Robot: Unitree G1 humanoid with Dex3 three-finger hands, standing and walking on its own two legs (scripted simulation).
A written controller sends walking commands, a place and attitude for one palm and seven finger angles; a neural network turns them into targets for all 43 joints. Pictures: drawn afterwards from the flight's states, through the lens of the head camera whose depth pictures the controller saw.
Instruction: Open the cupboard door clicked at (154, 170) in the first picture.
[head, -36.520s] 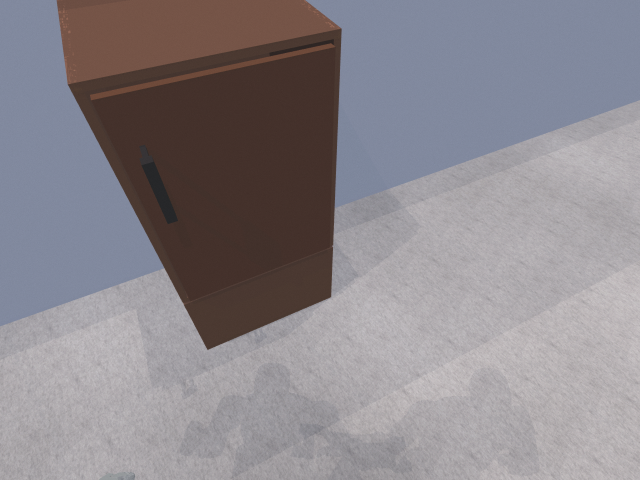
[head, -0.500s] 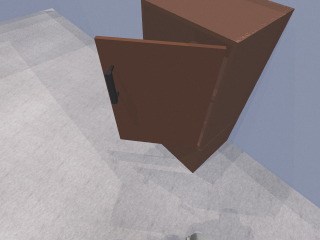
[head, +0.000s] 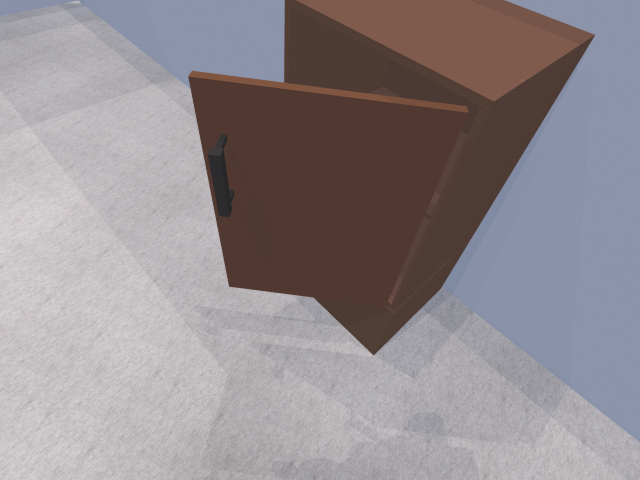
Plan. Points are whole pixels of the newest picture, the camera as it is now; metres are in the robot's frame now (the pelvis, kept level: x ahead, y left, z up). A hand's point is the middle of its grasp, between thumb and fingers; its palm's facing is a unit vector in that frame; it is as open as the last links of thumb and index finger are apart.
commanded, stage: come to a stop and stand still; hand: left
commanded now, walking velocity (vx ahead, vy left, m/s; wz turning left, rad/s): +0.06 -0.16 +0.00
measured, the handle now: (223, 177) +0.59 +0.20 -0.01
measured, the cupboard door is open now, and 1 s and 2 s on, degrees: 40 40 40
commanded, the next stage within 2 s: look again from close up in 0.68 s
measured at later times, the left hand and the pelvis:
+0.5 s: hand out of the picture -0.03 +0.12 -0.17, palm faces +0.01 -0.99 -0.15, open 7.3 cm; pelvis -0.02 -0.03 +0.01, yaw +0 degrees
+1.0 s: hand out of the picture +0.00 +0.16 -0.18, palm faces +0.04 -0.98 -0.21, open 7.4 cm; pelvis -0.01 -0.02 +0.00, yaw +0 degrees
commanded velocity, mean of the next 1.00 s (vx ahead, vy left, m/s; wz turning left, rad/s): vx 0.01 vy -0.01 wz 0.00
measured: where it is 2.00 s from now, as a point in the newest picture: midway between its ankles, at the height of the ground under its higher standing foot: outside the picture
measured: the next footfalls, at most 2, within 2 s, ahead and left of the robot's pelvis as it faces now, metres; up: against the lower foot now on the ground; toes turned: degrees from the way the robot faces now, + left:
right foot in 0.24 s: -0.04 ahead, -0.14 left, +0.00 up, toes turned -3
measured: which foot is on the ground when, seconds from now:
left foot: down 0.00-1.00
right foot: up 0.00-0.22, down 0.24-1.00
